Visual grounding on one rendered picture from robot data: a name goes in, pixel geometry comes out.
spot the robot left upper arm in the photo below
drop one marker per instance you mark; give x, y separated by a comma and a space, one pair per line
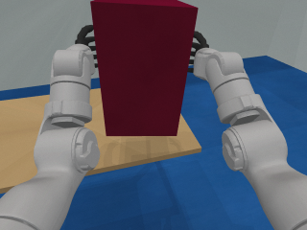
63, 156

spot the robot left forearm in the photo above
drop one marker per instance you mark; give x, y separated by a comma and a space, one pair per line
70, 85

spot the robot right forearm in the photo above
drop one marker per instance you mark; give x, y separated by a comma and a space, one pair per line
237, 103

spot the right robot hand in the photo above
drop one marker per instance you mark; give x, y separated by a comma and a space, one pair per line
202, 44

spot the left robot hand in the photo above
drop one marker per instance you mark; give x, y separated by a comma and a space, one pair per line
82, 39

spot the table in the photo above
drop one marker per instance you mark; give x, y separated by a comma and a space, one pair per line
20, 122

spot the carton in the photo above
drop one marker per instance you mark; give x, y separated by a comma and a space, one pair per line
143, 49

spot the robot right upper arm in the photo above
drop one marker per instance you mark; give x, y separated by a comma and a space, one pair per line
258, 150

